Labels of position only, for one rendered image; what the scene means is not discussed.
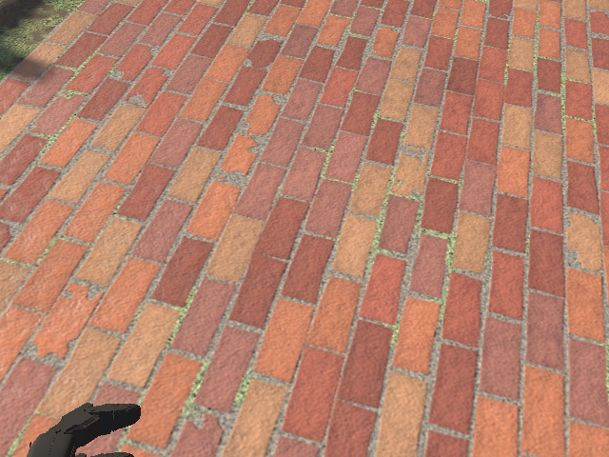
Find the left robot hand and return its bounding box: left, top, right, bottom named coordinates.
left=27, top=403, right=141, bottom=457

